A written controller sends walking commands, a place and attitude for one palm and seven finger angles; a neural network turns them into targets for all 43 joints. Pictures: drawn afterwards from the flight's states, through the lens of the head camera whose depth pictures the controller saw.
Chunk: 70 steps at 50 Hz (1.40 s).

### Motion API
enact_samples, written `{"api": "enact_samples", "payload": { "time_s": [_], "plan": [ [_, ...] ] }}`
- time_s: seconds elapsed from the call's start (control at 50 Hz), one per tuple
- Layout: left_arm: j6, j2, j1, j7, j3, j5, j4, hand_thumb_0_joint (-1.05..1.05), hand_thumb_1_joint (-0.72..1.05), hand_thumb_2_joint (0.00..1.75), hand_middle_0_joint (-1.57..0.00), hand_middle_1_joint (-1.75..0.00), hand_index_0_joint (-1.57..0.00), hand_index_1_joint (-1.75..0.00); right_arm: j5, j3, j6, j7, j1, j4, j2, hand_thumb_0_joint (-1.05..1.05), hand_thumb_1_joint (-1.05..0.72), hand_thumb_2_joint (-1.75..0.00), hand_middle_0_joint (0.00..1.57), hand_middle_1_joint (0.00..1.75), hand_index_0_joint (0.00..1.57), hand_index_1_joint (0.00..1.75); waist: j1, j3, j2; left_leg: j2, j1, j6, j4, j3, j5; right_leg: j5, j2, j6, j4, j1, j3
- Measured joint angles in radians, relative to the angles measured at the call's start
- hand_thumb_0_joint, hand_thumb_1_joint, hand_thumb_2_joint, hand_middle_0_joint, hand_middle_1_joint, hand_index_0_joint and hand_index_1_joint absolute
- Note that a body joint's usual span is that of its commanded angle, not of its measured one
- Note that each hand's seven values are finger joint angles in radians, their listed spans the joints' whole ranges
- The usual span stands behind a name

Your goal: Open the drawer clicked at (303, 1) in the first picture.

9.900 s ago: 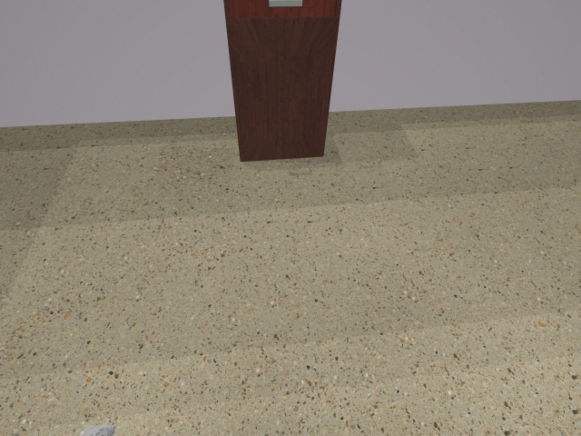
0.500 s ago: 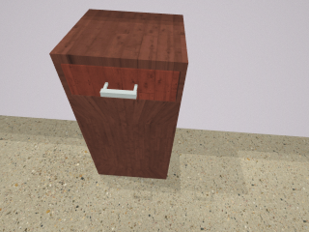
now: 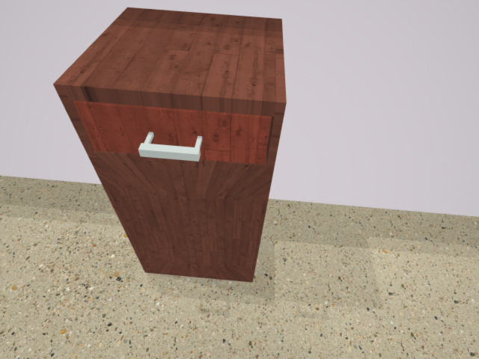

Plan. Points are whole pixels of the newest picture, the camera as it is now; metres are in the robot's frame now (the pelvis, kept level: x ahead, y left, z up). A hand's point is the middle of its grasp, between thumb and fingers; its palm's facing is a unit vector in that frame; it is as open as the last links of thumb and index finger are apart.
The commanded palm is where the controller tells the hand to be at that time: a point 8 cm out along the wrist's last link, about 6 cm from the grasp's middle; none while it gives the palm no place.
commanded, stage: come to a stop and stand still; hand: left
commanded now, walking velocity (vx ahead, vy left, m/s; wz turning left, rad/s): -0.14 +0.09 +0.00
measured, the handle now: (172, 145) +0.53 +0.19 +0.04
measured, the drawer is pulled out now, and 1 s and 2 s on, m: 0.00 0.00 0.00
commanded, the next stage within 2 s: look again from close up in 0.74 s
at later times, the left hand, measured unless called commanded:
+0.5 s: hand out of the picture -0.01 +0.23 -0.17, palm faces +0.02 -0.97 -0.23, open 7.4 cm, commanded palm none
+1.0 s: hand out of the picture -0.10 +0.19 -0.18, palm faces +0.03 -0.99 -0.13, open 7.4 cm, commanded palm none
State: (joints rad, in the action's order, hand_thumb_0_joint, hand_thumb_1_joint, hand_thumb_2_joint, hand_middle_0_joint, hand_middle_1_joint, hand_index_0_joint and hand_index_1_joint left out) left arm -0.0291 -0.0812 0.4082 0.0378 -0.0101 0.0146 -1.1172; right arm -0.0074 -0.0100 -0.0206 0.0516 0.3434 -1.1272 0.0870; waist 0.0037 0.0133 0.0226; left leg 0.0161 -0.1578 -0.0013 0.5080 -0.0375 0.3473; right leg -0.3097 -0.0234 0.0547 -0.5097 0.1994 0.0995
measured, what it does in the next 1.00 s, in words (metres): shifts its weight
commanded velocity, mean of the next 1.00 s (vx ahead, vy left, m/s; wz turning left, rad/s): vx -0.01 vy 0.00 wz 0.00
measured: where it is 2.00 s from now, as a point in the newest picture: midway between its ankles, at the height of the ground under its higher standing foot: outside the picture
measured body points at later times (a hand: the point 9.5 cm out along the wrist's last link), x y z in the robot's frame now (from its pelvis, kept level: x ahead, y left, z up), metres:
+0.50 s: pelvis -0.06 +0.04 +0.00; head -0.07 +0.05 +0.45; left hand -0.02 +0.28 -0.15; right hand -0.01 -0.19 -0.15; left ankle -0.04 +0.12 -0.74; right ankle -0.02 -0.08 -0.73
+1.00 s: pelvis -0.06 +0.05 +0.00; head -0.06 +0.06 +0.45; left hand -0.10 +0.25 -0.16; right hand -0.08 -0.17 -0.15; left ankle -0.04 +0.12 -0.73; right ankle -0.02 -0.08 -0.73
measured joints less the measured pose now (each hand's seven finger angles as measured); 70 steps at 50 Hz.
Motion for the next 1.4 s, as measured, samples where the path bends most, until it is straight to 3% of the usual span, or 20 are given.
{"api": "enact_samples", "payload": {
  "time_s": [0.12, 0.26, 0.32, 0.5, 0.72, 1.08, 1.4],
  "plan": [
    [0.021, -0.001, -0.060, 0.013, 0.003, 0.010, 0.031, 0.02, 0.92, 0.90, -0.20, -0.30, -0.20, -0.30, -0.001, 0.012, 0.020, 0.008, -0.048, 0.016, 0.022, 0.02, -0.94, -0.90, 0.20, 0.30, 0.19, 0.30, 0.011, 0.023, 0.003, -0.012, -0.006, 0.005, -0.014, -0.006, -0.017, 0.006, 0.012, -0.003, -0.006, 0.016, -0.006],
    [0.004, -0.048, -0.095, 0.025, 0.001, 0.009, 0.053, 0.02, 0.92, 0.90, -0.21, -0.30, -0.20, -0.30, 0.006, 0.025, 0.035, -0.014, -0.097, 0.084, 0.070, 0.02, -0.94, -0.90, 0.20, 0.30, 0.19, 0.30, -0.006, 0.044, -0.024, 0.002, -0.072, 0.011, 0.075, -0.008, 0.001, 0.031, 0.003, -0.011, -0.023, 0.044, -0.009],
    [0.017, -0.077, -0.105, 0.022, 0.001, 0.007, 0.062, 0.02, 0.92, 0.90, -0.20, -0.30, -0.20, -0.30, 0.002, 0.029, 0.035, -0.020, -0.103, 0.113, 0.076, 0.01, -0.93, -0.90, 0.20, 0.30, 0.19, 0.30, -0.019, 0.035, -0.014, -0.015, -0.062, 0.028, 0.072, -0.013, -0.021, 0.024, 0.022, -0.020, -0.051, 0.043, -0.013],
    [0.041, -0.109, -0.132, 0.001, 0.006, 0.010, 0.111, 0.01, 0.91, 0.90, -0.20, -0.30, -0.20, -0.30, -0.017, 0.007, 0.034, -0.036, -0.071, 0.145, 0.089, 0.00, -0.94, -0.90, 0.20, 0.30, 0.19, 0.30, -0.006, -0.014, -0.020, -0.055, -0.056, 0.068, 0.008, -0.029, -0.084, 0.084, 0.059, -0.052, -0.004, 0.043, -0.028],
    [0.041, -0.084, -0.069, -0.010, 0.014, 0.013, 0.081, 0.00, 0.91, 0.90, -0.20, -0.30, -0.20, -0.30, -0.017, -0.006, 0.031, -0.041, -0.019, 0.105, 0.081, 0.00, -0.92, -0.90, 0.20, 0.30, 0.20, 0.30, -0.006, -0.013, -0.016, -0.077, -0.056, 0.083, -0.048, -0.037, -0.131, 0.120, 0.078, -0.063, 0.031, 0.053, -0.037],
    [0.022, -0.020, -0.039, -0.005, 0.024, 0.007, 0.006, 0.01, 0.91, 0.90, -0.20, -0.30, -0.20, -0.30, -0.007, -0.009, 0.012, -0.027, -0.008, 0.028, 0.033, 0.00, -0.91, -0.90, 0.20, 0.30, 0.19, 0.30, -0.004, 0.007, -0.002, -0.061, -0.049, 0.069, -0.048, -0.031, -0.121, 0.117, 0.062, -0.058, 0.045, 0.040, -0.032],
    [0.016, -0.034, -0.074, 0.001, 0.013, 0.006, 0.019, 0.01, 0.92, 0.90, -0.20, -0.30, -0.20, -0.30, -0.008, -0.007, 0.005, -0.022, -0.019, 0.011, 0.021, 0.00, -0.92, -0.90, 0.20, 0.30, 0.19, 0.30, -0.006, 0.000, -0.006, -0.048, -0.029, 0.053, -0.055, -0.027, -0.112, 0.104, 0.048, -0.045, 0.049, 0.022, -0.028]
  ]
}}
